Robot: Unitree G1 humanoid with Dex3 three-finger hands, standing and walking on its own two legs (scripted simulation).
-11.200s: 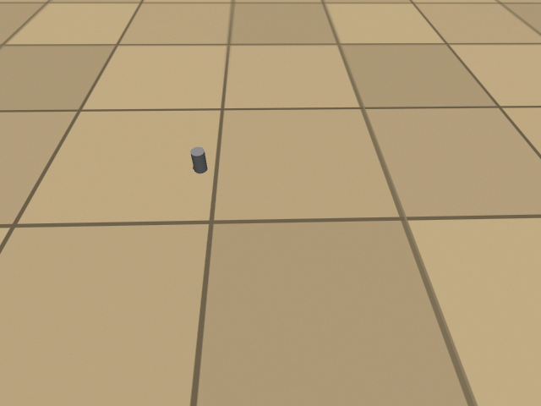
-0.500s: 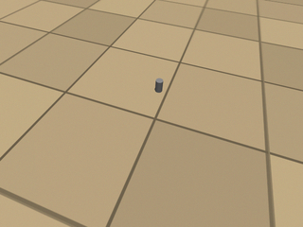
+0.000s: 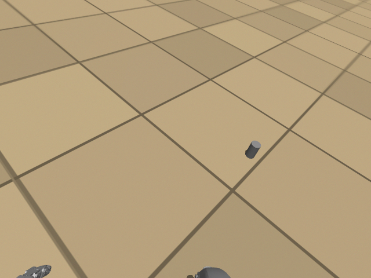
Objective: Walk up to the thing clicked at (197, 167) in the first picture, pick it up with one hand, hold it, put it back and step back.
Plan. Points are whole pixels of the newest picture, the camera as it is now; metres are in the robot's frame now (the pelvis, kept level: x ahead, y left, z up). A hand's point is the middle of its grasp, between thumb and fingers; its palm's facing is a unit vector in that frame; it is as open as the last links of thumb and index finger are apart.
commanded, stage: walk up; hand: left
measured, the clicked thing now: (252, 149) +1.11 -0.64 -0.71
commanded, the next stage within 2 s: none
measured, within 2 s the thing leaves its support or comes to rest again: neither
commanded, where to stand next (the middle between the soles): +1.06 -1.10 m, yaw +51 degrees
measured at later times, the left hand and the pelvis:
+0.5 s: hand (141, 244) +0.23 +0.09 -0.12, palm faces +0.31 -0.87 -0.40, open 7.4 cm; pelvis +0.25 -0.20 +0.00, yaw +17 degrees
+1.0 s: hand (192, 170) +0.49 -0.06 -0.16, palm faces +0.34 -0.89 -0.32, open 7.4 cm; pelvis +0.47 -0.37 -0.03, yaw +27 degrees
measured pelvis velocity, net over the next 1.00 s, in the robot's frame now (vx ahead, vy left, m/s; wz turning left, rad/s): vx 0.47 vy -0.37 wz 0.47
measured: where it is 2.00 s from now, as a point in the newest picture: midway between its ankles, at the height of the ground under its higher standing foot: (272, 190)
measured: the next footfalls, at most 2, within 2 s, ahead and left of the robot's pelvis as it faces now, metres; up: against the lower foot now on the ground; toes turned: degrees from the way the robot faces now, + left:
right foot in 0.28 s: +0.30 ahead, -0.27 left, +0.00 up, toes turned +8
left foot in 0.68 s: +0.45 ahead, -0.12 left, +0.00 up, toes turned +28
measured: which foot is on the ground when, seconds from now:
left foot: down 0.00-0.32, up 0.34-0.66, down 0.68-1.00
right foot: up 0.00-0.26, down 0.28-0.72, up 0.74-1.00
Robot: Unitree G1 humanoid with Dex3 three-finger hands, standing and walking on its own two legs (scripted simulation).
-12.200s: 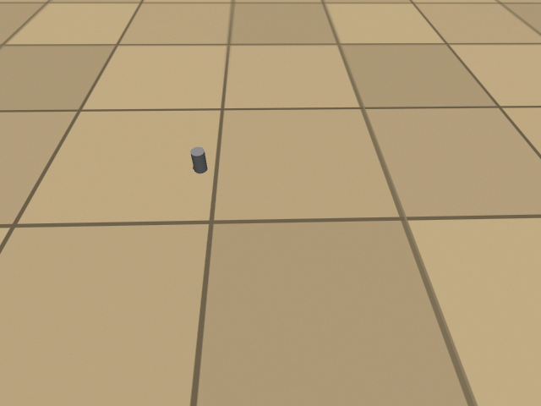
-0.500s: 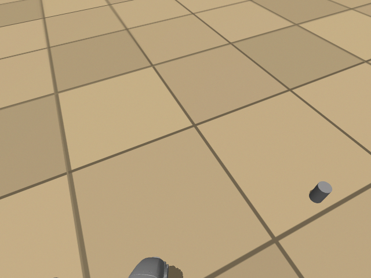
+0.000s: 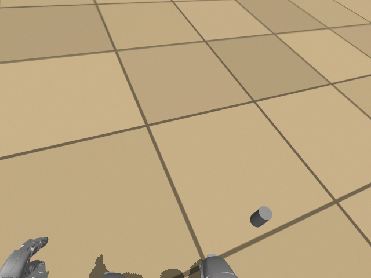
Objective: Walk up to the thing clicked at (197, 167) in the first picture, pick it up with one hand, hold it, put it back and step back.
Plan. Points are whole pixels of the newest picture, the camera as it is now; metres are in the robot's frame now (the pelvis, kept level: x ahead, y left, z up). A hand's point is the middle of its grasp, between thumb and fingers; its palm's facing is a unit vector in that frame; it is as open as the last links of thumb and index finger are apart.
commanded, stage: walk up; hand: left
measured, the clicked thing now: (260, 217) +0.45 -0.53 -0.68
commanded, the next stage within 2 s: none
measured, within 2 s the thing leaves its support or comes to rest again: neither
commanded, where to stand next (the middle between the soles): +0.20 -0.92 m, yaw +24 degrees
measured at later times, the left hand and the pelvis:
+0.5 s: hand out of the picture +0.08 +0.05 -0.15, palm faces +0.13 -0.93 -0.34, open 7.4 cm; pelvis +0.08 -0.23 +0.00, yaw +12 degrees
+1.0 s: hand out of the picture +0.10 -0.23 -0.12, palm faces +0.22 -0.90 -0.37, open 7.4 cm; pelvis +0.12 -0.51 +0.01, yaw +17 degrees
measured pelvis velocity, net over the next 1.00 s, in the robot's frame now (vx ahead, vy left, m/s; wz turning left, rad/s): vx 0.12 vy -0.51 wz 0.30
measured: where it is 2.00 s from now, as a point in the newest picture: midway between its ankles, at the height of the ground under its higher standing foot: outside the picture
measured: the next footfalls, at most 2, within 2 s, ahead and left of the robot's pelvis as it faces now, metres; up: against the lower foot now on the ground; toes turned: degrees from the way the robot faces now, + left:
right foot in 0.06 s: +0.10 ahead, -0.25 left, +0.00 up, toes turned +2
left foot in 0.40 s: +0.18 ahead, -0.12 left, +0.00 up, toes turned +14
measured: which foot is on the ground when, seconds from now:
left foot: down 0.00-0.08, up 0.10-0.38, down 0.40-0.82, up 0.84-1.00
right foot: up 0.00-0.04, down 0.06-0.40, up 0.42-0.78, down 0.80-1.00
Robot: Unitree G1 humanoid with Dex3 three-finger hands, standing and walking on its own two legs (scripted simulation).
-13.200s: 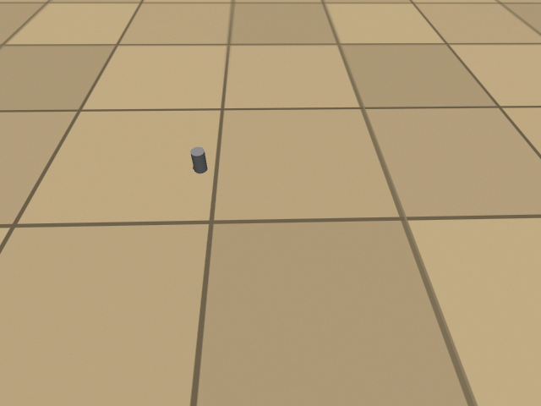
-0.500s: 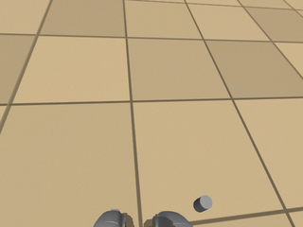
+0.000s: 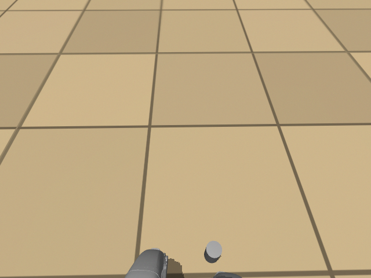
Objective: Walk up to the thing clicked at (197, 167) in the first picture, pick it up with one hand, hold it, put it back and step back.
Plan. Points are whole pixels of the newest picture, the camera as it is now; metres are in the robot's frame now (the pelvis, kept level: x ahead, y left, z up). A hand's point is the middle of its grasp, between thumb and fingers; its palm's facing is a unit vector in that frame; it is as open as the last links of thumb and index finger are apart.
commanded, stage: walk up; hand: left
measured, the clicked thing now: (212, 252) +0.31 -0.12 -0.69
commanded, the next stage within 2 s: none
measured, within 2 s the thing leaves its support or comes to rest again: neither
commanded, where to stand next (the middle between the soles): -0.05 -0.42 m, yaw +7 degrees
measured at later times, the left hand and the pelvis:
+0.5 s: hand out of the picture +0.08 +0.07 -0.16, palm faces -0.04 -0.92 -0.39, open 7.4 cm; pelvis -0.06 -0.24 -0.03, yaw +1 degrees
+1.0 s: hand out of the picture -0.06 -0.15 -0.16, palm faces +0.01 -0.95 -0.31, open 7.4 cm; pelvis -0.13 -0.42 +0.00, yaw +4 degrees
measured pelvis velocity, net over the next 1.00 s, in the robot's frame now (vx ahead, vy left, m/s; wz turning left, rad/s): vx -0.13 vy -0.42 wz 0.07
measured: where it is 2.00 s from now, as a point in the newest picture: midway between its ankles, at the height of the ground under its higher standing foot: outside the picture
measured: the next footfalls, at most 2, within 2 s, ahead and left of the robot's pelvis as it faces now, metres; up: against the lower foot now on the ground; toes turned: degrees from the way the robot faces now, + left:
left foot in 0.18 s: +0.04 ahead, +0.03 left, +0.00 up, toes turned +5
right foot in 0.52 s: +0.02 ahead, -0.44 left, +0.00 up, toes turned +5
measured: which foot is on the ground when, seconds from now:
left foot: up 0.00-0.16, down 0.18-0.54, up 0.56-0.82, down 0.84-1.00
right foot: down 0.00-0.20, up 0.22-0.50, down 0.52-0.86, up 0.88-1.00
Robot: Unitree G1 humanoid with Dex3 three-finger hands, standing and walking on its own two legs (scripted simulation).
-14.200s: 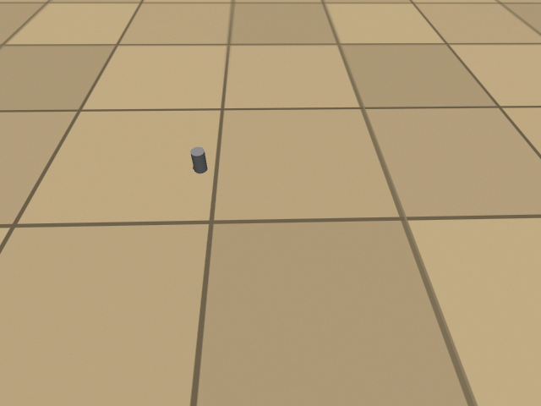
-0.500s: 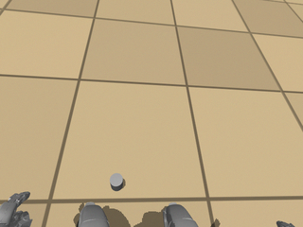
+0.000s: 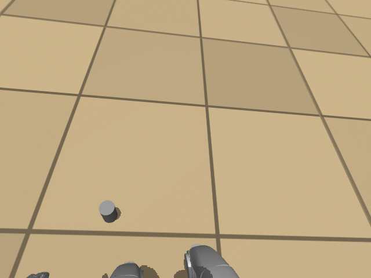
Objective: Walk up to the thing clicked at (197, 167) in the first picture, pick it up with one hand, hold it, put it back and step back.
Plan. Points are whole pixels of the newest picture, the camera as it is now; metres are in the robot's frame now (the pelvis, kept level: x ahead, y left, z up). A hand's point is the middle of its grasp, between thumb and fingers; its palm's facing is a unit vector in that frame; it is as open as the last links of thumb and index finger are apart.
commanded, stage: walk up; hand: left
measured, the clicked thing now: (108, 211) +0.46 +0.27 -0.68
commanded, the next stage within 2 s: none
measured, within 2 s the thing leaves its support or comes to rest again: neither
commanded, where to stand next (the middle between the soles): +0.08 +0.00 m, yaw +2 degrees
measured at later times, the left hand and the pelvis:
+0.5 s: hand out of the picture -0.04 +0.24 -0.09, palm faces +0.01 -0.82 -0.57, open 7.4 cm; pelvis +0.00 -0.07 +0.02, yaw +2 degrees
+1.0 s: hand out of the picture +0.10 +0.26 -0.14, palm faces +0.03 -0.91 -0.42, open 7.4 cm; pelvis +0.03 -0.02 +0.00, yaw +2 degrees
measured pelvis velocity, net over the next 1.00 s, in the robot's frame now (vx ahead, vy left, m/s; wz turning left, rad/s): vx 0.03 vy -0.02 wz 0.04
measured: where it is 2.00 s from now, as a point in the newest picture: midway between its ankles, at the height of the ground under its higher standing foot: outside the picture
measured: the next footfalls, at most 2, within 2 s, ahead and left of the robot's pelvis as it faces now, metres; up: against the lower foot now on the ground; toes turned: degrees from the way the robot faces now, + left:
right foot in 0.14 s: +0.01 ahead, -0.21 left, +0.00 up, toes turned +2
left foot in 0.62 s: +0.10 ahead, +0.08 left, +0.00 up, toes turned +4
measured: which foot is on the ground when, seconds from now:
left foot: down 0.00-0.16, up 0.18-0.60, down 0.62-1.00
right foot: up 0.00-0.12, down 0.14-0.66, up 0.68-0.96, down 0.98-1.00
